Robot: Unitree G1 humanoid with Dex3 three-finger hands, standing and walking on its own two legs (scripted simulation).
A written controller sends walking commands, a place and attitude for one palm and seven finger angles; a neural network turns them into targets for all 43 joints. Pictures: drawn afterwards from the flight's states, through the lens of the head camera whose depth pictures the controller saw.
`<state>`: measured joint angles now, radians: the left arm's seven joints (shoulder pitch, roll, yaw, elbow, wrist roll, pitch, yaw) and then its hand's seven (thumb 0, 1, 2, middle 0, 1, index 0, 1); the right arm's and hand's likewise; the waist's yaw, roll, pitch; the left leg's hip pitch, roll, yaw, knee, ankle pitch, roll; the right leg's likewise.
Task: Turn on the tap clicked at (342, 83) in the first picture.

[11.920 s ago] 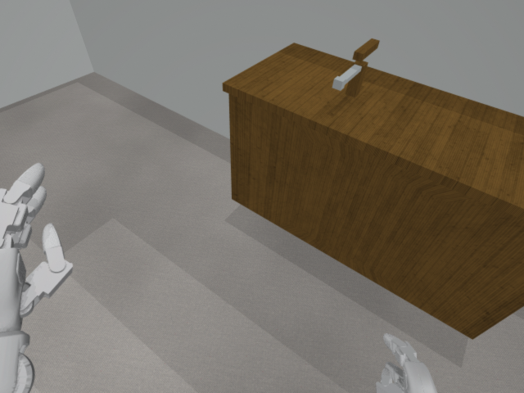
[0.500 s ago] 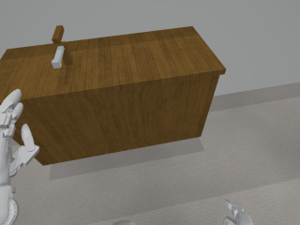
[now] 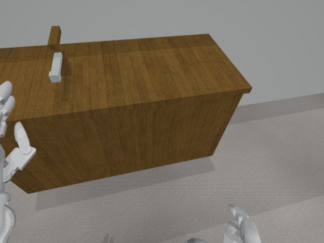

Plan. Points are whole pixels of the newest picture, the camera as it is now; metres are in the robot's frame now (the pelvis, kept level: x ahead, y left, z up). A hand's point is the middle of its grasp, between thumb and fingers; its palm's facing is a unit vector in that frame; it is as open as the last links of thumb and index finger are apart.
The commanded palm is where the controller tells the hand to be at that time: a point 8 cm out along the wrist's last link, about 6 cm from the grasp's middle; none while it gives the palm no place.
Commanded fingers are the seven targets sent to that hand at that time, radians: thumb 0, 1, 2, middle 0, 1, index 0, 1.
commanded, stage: take the last steps up to it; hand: left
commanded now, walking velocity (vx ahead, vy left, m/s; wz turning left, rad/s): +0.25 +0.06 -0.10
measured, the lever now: (55, 76) +0.58 +0.40 +0.04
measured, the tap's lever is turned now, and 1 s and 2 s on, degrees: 0 0 0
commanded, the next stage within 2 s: come to a stop and stand still in 0.70 s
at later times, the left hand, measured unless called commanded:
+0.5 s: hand (74, 120) +0.30 +0.20 +0.17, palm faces +0.33 -0.84 -0.43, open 7.4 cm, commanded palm +0.24 +0.26 +0.19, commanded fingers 0.00 0.90 0.90 -0.20 -0.30 -0.20 -0.30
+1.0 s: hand (42, 93) +0.34 +0.27 +0.20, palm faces +0.35 -0.87 -0.36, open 7.4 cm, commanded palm +0.29 +0.32 +0.19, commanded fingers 0.00 0.90 0.90 -0.20 -0.30 -0.20 -0.30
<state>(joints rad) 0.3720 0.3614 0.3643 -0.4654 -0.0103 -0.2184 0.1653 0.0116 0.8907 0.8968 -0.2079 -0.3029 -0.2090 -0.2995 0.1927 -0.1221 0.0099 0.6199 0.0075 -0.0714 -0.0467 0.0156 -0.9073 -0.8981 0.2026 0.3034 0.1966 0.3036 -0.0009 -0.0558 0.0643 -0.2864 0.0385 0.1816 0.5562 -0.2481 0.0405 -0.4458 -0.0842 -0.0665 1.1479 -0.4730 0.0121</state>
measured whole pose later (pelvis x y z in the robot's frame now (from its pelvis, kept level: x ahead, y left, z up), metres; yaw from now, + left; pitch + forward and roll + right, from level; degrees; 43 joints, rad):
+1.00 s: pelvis +0.12 +0.04 +0.01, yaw -2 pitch -1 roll -2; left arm 0.44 0.39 0.35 -0.63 -0.03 -0.21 0.15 0.01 0.89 0.90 -0.21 -0.30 -0.21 -0.30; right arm 0.18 -0.09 0.07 0.58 -0.01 -0.08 -0.02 0.01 -0.90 -0.90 0.21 0.30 0.20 0.30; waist 0.01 -0.04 0.08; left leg -0.27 0.04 0.13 0.45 -0.17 0.06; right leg -0.38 -0.03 -0.06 0.84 -0.39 0.03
